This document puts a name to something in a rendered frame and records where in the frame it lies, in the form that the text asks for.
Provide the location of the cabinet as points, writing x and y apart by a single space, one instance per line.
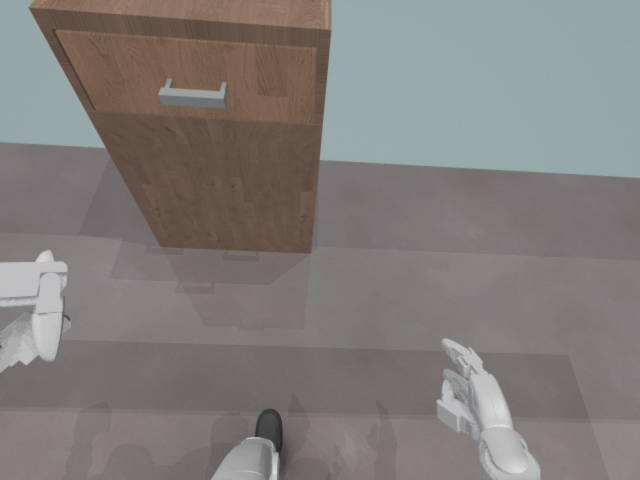
205 182

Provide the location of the left robot hand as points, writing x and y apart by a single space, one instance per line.
38 284

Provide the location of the right robot hand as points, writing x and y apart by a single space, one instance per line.
481 404

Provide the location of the drawer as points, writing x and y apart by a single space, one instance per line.
124 73

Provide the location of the robot left foot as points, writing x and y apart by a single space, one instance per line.
269 426

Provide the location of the handle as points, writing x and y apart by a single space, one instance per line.
190 97

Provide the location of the right robot forearm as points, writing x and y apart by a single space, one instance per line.
503 455

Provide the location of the left robot thigh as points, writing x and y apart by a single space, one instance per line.
249 461

